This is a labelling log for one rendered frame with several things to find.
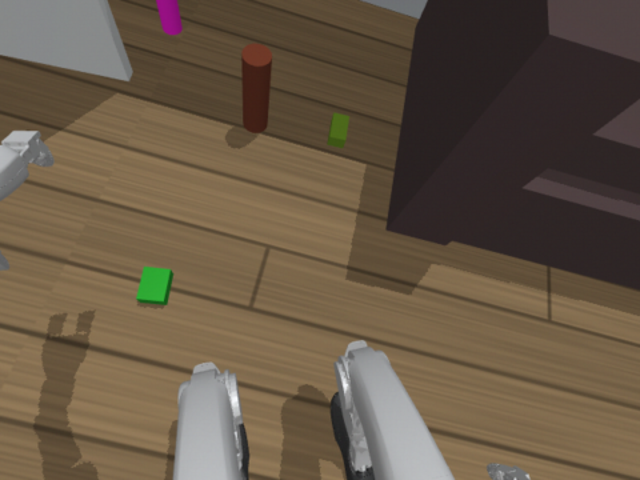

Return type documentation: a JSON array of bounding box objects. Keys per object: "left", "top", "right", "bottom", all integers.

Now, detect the right robot hand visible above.
[{"left": 487, "top": 463, "right": 530, "bottom": 480}]

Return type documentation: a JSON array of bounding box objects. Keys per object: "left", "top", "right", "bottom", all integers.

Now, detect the sofa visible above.
[{"left": 386, "top": 0, "right": 640, "bottom": 290}]

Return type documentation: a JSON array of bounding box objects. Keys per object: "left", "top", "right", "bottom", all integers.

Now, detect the left robot hand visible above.
[{"left": 0, "top": 131, "right": 54, "bottom": 270}]

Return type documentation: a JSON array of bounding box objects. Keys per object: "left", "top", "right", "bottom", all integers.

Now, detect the right robot foot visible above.
[{"left": 330, "top": 392, "right": 375, "bottom": 480}]

